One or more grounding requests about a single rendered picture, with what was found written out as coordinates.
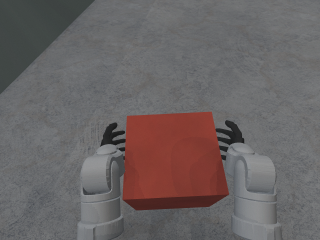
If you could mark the right robot forearm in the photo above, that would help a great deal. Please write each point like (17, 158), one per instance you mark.
(255, 190)

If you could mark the carton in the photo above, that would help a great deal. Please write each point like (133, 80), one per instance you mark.
(172, 161)

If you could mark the left robot forearm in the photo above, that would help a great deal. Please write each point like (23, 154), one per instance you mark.
(100, 191)

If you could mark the robot left hand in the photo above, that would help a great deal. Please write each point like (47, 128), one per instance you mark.
(109, 135)

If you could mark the robot right hand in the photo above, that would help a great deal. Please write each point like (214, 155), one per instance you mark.
(235, 136)

